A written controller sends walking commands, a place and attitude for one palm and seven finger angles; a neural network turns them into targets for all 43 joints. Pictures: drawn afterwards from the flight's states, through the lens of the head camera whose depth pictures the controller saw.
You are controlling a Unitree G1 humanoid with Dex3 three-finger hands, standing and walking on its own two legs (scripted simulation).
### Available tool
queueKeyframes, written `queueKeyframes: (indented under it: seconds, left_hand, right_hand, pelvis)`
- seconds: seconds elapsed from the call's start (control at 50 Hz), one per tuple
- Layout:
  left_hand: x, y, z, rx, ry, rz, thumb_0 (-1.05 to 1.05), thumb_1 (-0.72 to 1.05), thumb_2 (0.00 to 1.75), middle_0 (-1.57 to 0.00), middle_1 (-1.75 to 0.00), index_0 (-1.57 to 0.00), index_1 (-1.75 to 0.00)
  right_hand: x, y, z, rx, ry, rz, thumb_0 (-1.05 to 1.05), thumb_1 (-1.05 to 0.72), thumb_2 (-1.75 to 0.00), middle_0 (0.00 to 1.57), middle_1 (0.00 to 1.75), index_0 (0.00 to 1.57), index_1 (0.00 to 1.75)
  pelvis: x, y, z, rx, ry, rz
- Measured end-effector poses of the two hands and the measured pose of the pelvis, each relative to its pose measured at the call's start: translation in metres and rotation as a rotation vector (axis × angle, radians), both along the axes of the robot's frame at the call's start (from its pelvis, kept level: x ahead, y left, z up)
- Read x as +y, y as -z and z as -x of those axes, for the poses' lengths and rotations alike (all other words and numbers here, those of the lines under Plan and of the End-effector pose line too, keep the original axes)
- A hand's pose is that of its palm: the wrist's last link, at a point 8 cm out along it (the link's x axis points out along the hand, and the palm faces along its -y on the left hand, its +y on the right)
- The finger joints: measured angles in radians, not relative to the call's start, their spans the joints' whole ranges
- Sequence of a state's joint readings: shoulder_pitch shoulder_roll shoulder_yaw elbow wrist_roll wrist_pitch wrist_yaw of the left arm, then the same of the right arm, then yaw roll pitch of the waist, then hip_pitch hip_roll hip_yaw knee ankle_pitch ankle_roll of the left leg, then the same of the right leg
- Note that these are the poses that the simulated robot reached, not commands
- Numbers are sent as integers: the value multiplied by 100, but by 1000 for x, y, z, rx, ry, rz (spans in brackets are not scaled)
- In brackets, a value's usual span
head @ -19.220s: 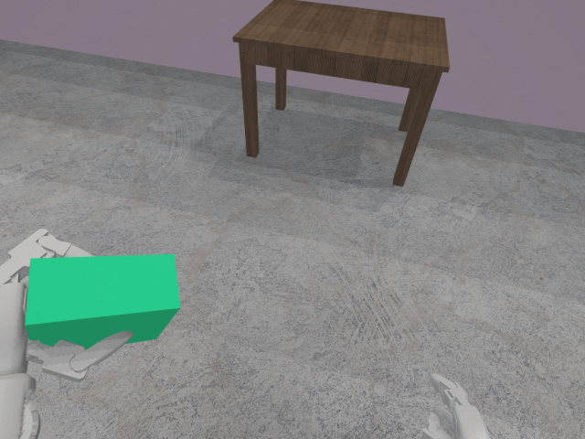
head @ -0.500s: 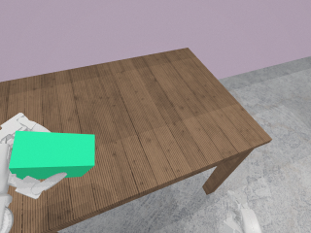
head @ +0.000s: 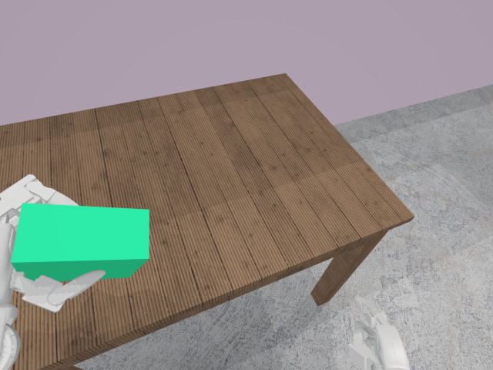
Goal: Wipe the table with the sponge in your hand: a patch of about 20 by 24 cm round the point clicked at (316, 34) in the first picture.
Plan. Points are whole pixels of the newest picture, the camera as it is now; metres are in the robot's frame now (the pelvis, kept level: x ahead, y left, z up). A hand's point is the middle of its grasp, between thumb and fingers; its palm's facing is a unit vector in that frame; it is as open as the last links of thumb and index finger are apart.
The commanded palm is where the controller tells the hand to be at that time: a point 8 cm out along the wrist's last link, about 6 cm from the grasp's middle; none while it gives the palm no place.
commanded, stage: shuffle to correct the standing spot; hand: left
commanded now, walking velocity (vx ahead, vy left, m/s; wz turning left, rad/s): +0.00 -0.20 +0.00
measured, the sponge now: (104, 246) +0.23 +0.21 +0.13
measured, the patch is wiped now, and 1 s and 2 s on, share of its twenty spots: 0.00 0.00 0.00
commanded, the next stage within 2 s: come to a stop and stand still in 0.56 s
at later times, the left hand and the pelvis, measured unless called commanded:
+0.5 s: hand (110, 250) +0.22 +0.19 +0.15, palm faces +0.29 -0.86 -0.41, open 10.2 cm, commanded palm +0.16 +0.23 +0.17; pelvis +0.00 -0.05 -0.01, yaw +0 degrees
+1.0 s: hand (65, 223) +0.24 +0.23 +0.18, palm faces +0.42 -0.81 -0.41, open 10.2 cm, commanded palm +0.17 +0.24 +0.17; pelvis +0.01 -0.04 -0.01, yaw +0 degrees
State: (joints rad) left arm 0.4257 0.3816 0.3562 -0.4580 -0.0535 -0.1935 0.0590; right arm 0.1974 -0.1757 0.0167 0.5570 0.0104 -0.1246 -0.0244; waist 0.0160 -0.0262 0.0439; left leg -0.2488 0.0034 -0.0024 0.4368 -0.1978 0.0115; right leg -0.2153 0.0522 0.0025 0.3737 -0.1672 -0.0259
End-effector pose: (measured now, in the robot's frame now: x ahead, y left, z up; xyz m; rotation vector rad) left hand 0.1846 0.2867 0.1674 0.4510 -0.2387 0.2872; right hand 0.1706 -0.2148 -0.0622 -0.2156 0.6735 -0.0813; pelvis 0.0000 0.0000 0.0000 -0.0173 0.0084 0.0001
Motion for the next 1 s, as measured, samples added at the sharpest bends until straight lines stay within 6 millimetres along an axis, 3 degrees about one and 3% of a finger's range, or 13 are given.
queueKeyframes:
  seconds: [0.32,0.48,0.78,0.82,0.88,0.92,1.0]
  left_hand:
    - [-46,-2,0,40,14,-9,0,-50,102,-76,-133,-73,-134]
    - [-58,0,0,47,14,0,0,-50,102,-76,-133,-73,-134]
    - [-60,1,6,58,-4,-2,0,-50,102,-76,-133,-73,-134]
    - [-54,-15,1,3,28,-87,0,-50,102,-76,-133,-73,-134]
    - [-30,-42,-7,-130,-18,-174,0,-50,102,-76,-133,-73,-134]
    - [-17,-47,-9,-174,-58,-167,0,-50,102,-76,-133,-73,-134]
    - [-16,-24,-9,-118,-65,-70,0,-50,102,-76,-133,-73,-134]
  right_hand:
    - [-62,10,9,17,66,23,1,-90,-90,20,30,20,30]
    - [-80,13,13,32,90,37,1,-90,-90,20,30,20,30]
    - [-75,14,10,27,69,12,1,-90,-90,20,30,20,30]
    - [-69,15,11,26,41,22,1,-90,-90,20,30,20,30]
    - [-61,18,11,35,-32,26,1,-90,-90,20,30,20,30]
    - [-57,18,11,35,-48,16,1,-90,-90,20,30,20,30]
    - [-51,16,13,39,-37,9,1,-90,-90,20,30,20,30]
  pelvis:
    - [-40,5,0,6,5,0]
    - [-51,7,-2,8,2,-2]
    - [-55,6,0,4,-5,2]
    - [-55,8,3,-1,-36,5]
    - [-55,10,5,8,-31,0]
    - [-51,10,2,17,-12,0]
    - [-36,7,-7,17,1,-4]
